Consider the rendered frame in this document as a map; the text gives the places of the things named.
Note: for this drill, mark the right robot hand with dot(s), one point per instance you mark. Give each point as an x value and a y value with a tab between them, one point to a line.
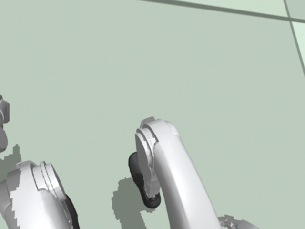
231	223

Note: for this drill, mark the left robot arm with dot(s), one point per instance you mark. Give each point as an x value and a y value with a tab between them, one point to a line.
4	118

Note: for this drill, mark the right robot foot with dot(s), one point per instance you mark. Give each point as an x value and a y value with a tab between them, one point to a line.
139	181

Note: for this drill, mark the left robot foot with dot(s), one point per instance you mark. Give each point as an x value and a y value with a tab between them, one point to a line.
72	212

